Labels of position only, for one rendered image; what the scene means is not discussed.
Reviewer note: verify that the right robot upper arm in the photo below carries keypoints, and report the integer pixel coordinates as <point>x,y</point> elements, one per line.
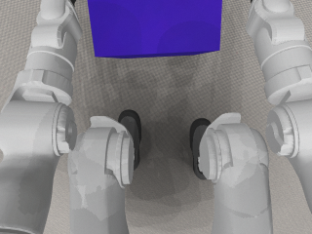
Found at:
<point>289,133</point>

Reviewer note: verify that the robot right forearm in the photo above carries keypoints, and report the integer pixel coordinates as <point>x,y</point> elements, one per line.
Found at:
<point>282,49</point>

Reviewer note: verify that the robot shin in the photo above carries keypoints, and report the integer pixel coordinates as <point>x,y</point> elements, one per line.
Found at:
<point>96,122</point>
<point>235,118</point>

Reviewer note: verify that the left robot upper arm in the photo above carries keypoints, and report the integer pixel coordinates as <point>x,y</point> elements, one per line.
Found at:
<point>33,136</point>

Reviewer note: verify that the right robot shin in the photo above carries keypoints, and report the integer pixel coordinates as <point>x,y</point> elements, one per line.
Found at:
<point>235,118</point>

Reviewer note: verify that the left robot shin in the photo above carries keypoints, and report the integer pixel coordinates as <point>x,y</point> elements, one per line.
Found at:
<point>96,122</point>

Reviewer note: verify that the robot left forearm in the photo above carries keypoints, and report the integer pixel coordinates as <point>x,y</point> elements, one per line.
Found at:
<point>51,57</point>

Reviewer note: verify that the carton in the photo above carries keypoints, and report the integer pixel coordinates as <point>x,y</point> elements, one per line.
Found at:
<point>134,29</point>

